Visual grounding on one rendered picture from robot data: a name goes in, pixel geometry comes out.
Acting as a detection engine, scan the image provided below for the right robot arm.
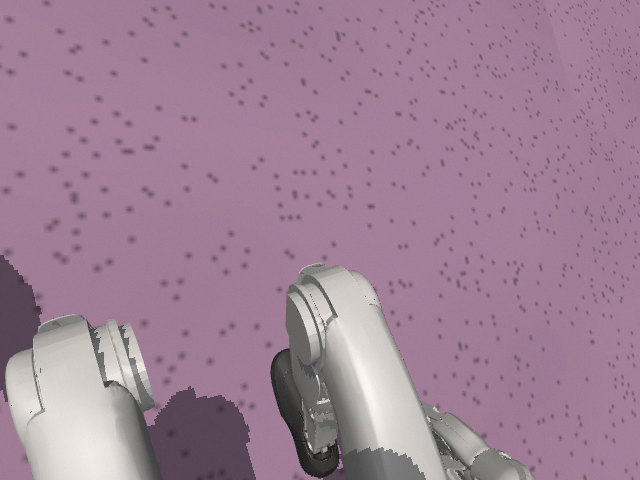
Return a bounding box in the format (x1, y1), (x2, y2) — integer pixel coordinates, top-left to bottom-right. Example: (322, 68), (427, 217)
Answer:
(470, 449), (535, 480)

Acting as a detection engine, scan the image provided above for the right robot foot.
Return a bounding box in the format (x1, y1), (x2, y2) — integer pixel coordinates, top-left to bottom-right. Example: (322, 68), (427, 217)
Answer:
(271, 348), (339, 478)

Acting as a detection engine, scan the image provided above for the right robot hand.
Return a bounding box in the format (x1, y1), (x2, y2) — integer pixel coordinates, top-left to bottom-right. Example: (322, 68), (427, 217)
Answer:
(420, 400), (491, 480)

